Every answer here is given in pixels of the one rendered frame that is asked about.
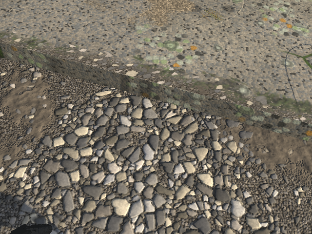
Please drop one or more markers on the robot left hand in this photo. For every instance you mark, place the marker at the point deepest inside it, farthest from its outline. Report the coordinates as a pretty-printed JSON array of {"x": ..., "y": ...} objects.
[{"x": 33, "y": 229}]

